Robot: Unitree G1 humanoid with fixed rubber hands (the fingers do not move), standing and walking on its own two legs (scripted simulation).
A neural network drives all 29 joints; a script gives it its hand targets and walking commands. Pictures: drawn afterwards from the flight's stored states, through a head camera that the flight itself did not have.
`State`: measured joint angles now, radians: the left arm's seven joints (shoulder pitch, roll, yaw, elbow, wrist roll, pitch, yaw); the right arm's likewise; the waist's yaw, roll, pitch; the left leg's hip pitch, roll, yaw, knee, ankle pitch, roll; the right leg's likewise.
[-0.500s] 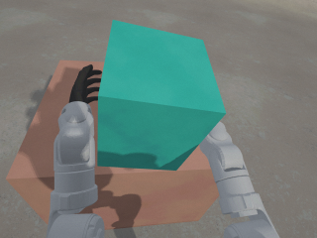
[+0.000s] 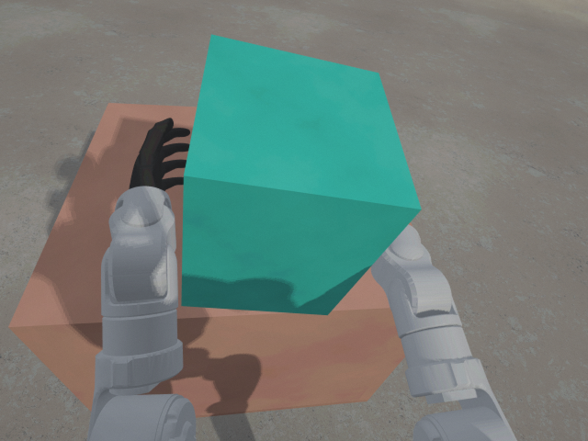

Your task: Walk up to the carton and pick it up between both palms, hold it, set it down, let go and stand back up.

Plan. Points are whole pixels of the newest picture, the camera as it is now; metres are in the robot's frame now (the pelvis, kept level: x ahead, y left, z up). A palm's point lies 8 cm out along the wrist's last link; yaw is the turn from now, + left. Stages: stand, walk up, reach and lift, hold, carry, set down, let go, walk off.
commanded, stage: hold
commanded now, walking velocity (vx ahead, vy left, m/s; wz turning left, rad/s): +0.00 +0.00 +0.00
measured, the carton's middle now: (277, 193) +0.37 +0.01 +0.17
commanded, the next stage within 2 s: none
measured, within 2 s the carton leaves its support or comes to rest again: neither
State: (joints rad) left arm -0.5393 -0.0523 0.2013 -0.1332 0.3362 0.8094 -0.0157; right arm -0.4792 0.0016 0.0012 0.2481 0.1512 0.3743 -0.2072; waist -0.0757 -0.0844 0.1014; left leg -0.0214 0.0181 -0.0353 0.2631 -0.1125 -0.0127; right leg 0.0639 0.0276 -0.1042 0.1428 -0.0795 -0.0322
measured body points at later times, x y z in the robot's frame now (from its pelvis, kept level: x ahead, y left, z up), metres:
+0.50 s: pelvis +0.00 +0.00 +0.00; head -0.02 +0.04 +0.45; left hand +0.36 +0.16 +0.19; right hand +0.36 -0.13 +0.16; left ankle +0.03 +0.12 -0.75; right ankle +0.01 -0.10 -0.75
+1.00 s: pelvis +0.00 +0.00 +0.00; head -0.01 +0.04 +0.45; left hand +0.37 +0.16 +0.19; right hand +0.36 -0.13 +0.16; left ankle +0.03 +0.12 -0.75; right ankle +0.01 -0.10 -0.75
